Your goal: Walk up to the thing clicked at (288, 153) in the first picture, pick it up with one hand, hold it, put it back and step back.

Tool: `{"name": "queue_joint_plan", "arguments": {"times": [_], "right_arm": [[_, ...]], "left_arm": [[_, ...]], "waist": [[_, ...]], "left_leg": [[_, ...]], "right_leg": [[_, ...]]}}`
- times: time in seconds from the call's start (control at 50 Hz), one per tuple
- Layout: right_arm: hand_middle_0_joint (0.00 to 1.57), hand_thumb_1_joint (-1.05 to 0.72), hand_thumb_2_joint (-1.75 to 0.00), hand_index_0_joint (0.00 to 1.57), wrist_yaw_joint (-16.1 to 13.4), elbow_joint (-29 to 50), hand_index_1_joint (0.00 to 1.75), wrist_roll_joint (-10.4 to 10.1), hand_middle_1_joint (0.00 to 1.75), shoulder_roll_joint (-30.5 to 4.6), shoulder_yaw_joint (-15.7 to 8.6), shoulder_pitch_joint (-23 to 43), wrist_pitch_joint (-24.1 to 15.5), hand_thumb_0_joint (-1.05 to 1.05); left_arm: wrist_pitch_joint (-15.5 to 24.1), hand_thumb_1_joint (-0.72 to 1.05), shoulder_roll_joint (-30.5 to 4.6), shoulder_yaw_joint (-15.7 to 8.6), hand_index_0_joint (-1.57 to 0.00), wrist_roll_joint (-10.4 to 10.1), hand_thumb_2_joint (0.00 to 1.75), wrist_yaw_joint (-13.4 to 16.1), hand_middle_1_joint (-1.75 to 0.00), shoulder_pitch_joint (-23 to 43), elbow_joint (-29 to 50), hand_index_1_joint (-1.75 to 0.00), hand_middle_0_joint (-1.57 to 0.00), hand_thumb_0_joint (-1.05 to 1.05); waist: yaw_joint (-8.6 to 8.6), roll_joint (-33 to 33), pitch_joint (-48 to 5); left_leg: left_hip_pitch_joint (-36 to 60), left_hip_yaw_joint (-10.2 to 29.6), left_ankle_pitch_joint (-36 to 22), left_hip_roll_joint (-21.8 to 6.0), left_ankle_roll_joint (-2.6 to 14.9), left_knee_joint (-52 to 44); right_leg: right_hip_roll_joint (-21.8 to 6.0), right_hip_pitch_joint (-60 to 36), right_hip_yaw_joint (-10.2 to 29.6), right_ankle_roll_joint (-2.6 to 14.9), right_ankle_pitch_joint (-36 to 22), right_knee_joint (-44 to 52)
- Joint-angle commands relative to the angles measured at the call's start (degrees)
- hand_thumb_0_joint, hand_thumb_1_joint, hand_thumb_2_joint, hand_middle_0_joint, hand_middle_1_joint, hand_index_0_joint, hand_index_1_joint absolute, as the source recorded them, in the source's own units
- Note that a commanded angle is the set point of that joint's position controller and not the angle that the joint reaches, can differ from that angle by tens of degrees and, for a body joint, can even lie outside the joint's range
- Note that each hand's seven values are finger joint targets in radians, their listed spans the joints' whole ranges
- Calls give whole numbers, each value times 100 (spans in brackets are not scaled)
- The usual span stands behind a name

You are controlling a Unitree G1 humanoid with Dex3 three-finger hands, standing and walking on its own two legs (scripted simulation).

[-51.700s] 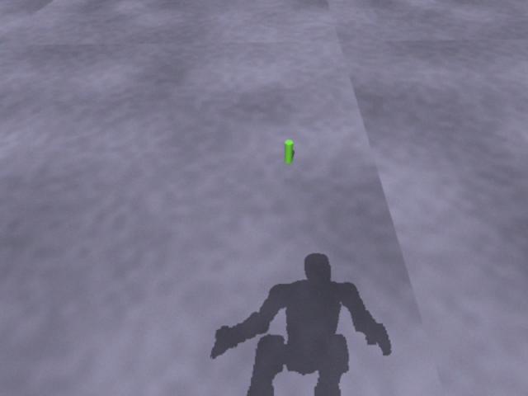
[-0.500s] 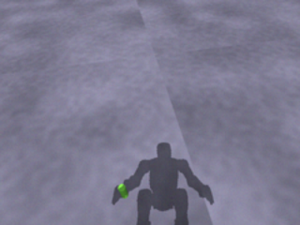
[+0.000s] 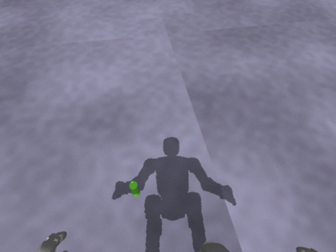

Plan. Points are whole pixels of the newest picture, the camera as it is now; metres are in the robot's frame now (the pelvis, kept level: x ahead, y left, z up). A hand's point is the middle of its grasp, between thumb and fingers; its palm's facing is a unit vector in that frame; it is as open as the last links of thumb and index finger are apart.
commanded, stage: step back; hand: left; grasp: from the side
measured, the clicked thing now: (134, 189) +0.48 +0.20 -0.69
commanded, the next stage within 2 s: none
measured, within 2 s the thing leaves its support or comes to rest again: neither
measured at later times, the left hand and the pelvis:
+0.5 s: hand out of the picture +0.03 +0.24 -0.14, palm faces -0.10 -0.91 -0.39, open 7.4 cm; pelvis -0.09 -0.01 +0.00, yaw -5 degrees
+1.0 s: hand out of the picture -0.10 +0.27 -0.15, palm faces -0.07 -0.92 -0.38, open 7.4 cm; pelvis -0.22 +0.00 +0.01, yaw -5 degrees
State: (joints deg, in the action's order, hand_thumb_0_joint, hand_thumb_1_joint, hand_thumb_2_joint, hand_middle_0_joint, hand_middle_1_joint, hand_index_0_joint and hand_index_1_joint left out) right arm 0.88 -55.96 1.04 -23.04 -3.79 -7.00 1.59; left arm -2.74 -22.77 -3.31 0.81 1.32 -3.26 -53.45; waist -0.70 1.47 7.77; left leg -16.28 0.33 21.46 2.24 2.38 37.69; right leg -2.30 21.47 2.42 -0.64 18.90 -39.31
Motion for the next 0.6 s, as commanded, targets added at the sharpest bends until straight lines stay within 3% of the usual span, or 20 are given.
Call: {"name": "queue_joint_plan", "arguments": {"times": [0.0, 0.02, 0.04, 0.06, 0.1, 0.12, 0.16, 0.2, 0.24, 0.32, 0.36, 0.38, 0.4, 0.42, 0.44, 0.46, 0.48, 0.5, 0.58], "right_arm": [[20, -90, -90, 20, -149, 382, 30, 127, 30, -1727, -432, -426, -133, 0], [20, -90, -90, 20, -204, 447, 30, 89, 30, -1588, -412, -200, -135, 0], [20, -90, -90, 20, -244, 543, 30, 108, 30, -1384, -379, 75, -146, 0], [20, -90, -90, 20, -268, 626, 30, 117, 30, -1305, -333, 281, -152, 0], [20, -90, -90, 20, -296, 727, 30, 50, 30, -1150, -301, 6, -174, 0], [20, -90, -90, 20, -301, 740, 30, 50, 30, -1138, -321, -71, -176, 0], [20, -90, -90, 20, -302, 799, 30, 39, 30, -1191, -345, -291, -179, 0], [20, -90, -90, 20, -307, 856, 30, 47, 30, -1285, -379, -428, -172, 0], [20, -90, -90, 20, -304, 927, 30, 55, 30, -1313, -375, -439, -170, 0], [20, -90, -90, 20, -255, 1034, 30, 44, 30, -1364, -337, -194, -115, 0], [20, -90, -90, 20, -236, 1040, 30, -32, 30, -1382, -313, -40, -51, 0], [20, -90, -90, 20, -225, 1039, 30, -76, 30, -1210, -256, -20, -43, 0], [20, -90, -90, 20, -204, 1110, 30, -129, 30, -992, -176, -49, -50, 0], [20, -90, -90, 20, -281, 1120, 30, -128, 30, -906, -200, 232, -12, 0], [20, -90, -90, 20, -290, 999, 30, -83, 30, -1078, -259, 106, 35, 0], [20, -90, -90, 20, -272, 923, 30, -112, 30, -1093, -238, -28, 52, 0], [20, -90, -90, 20, -269, 826, 30, -142, 30, -1016, -228, -262, 40, 0], [20, -90, -90, 20, -285, 802, 30, -163, 30, -985, -180, -302, 4, 0], [20, -90, -90, 20, -289, 853, 30, -128, 30, -960, -131, -378, -39, 0]], "left_arm": [[4, 90, -852, -180, -20, 33, 90, 139, -30, -45, 652, -30, -20, 0], [2, 90, -907, -212, -20, 34, 90, 157, -30, -26, 623, -30, -20, 0], [3, 90, -986, -215, -20, 14, 90, 150, -30, -166, 567, -30, -20, 0], [4, 90, -973, -224, -20, -21, 90, 121, -30, -410, 525, -30, -20, 0], [40, 90, -1006, -289, -20, 33, 90, 82, -30, -464, 606, -30, -20, 0], [48, 90, -981, -305, -20, 47, 90, 77, -30, -471, 646, -30, -20, 0], [67, 90, -977, -321, -20, 57, 90, 61, -30, -383, 819, -30, -20, 0], [70, 90, -991, -367, -20, 57, 90, 47, -30, -261, 926, -30, -20, 0], [90, 90, -955, -385, -20, 42, 90, 28, -30, -313, 973, -30, -20, 0], [134, 90, -853, -407, -20, 47, 90, -36, -30, -770, 867, -30, -20, 0], [181, 90, -795, -418, -20, 88, 90, -37, -30, -1148, 671, -30, -20, 0], [217, 90, -973, -455, -20, 149, 90, -11, -30, -1185, 665, -30, -20, 0], [253, 90, -1430, -581, -20, 195, 90, -8, -30, -1082, 773, -30, -20, 0], [212, 90, -1893, -635, -20, 107, 90, -27, -30, -708, 929, -30, -20, 0], [265, 90, -1771, -616, -20, 164, 90, -24, -30, -496, 1124, -30, -20, 0], [265, 90, -1451, -538, -20, 43, 90, 8, -30, -314, 1161, -30, -20, 0], [252, 90, -1304, -473, -20, 55, 90, 41, -30, -97, 1190, -30, -20, 0], [238, 90, -1199, -465, -20, 83, 90, 52, -30, -55, 1229, -30, -20, 0], [180, 90, -1085, -427, -20, 140, 90, 63, -30, -425, 1303, -30, -20, 0]], "waist": [[-145, -1106, -1044], [-85, -994, -1017], [71, -837, -918], [232, -979, -915], [122, -866, -1052], [72, -770, -1097], [-45, -691, -1089], [-178, -653, -1014], [-195, -682, -1068], [-31, -933, -1350], [198, -820, -1430], [228, -555, -1404], [170, 576, -1293], [383, 1631, -926], [286, 1224, -683], [147, 590, -555], [-10, 424, -479], [-15, 610, -471], [235, 818, -792]], "left_leg": [[1042, 2344, -4871, -2152, 660, -1522], [879, 2252, -4355, -2131, 834, -1532], [943, 1730, -4164, -1754, 605, -1404], [978, 1467, -4021, -1645, 717, -1287], [1330, 1341, -4284, -1557, 769, -1038], [1375, 1362, -4269, -1660, 975, -1013], [1611, 1371, -4301, -1711, 1032, -943], [1470, 1452, -4095, -1852, 1262, -946], [1432, 1441, -3959, -1868, 1292, -881], [1081, 1219, -3072, -1664, 979, -671], [647, 1007, -2836, -1496, 702, -265], [-50, 912, -2145, -1340, 413, -105], [-1059, 567, -990, -561, 20, 719], [-1094, 146, 1366, 299, -215, 2037], [-847, 768, 1583, 191, -279, 2938], [-908, 991, 1225, 305, -275, 3281], [-963, 953, 986, 414, -259, 3273], [-1068, 792, 830, 493, -269, 3195], [-1105, 458, 866, 310, -399, 2032]], "right_leg": [[897, 918, 896, 259, 1803, -2172], [842, 846, 1081, 273, 1607, -2553], [795, 938, 1076, 266, 1258, -2665], [779, 964, 1016, 219, 1002, -2823], [737, 905, 835, 115, 873, -2794], [734, 885, 820, 56, 917, -2812], [706, 931, 736, -16, 1020, -2501], [650, 801, 679, -58, 1152, -2246], [561, 657, 560, -53, 1146, -1850], [375, -214, 99, 52, 697, -165], [415, -1048, -142, 182, -461, 1272], [138, -1541, 297, 312, -1048, 1439], [-807, -1843, 1810, 738, -1833, 1518], [-1965, -742, 2931, 1870, -2356, 1917], [-2106, -228, 3072, 2008, -2510, 1923], [-1617, -246, 2273, 1767, -2723, 1727], [-1206, -343, 1591, 1487, -2949, 1542], [-1015, -530, 1291, 1318, -3079, 1451], [-882, -1473, 1027, 1341, -3134, 1148]]}}
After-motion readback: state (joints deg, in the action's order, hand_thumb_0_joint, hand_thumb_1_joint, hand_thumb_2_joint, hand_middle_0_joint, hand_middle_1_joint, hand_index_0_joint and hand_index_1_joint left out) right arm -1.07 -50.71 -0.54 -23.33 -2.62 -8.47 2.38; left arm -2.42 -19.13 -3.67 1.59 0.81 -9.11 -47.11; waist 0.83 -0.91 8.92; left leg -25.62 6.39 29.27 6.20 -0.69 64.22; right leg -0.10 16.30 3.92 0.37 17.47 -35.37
